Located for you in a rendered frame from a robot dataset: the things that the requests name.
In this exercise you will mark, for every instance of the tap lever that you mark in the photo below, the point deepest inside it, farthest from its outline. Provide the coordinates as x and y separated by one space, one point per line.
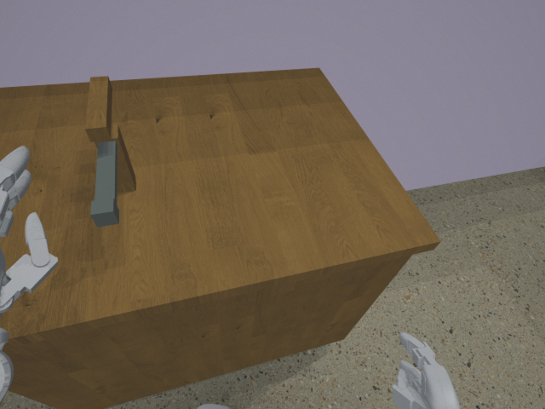
104 209

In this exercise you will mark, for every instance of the counter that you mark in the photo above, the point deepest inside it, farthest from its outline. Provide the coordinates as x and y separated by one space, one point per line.
256 220

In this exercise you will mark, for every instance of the right robot hand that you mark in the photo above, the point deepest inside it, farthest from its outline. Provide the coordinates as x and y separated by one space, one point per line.
432 388

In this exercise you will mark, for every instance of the left robot hand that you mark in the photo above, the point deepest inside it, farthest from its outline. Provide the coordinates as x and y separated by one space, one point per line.
30 270

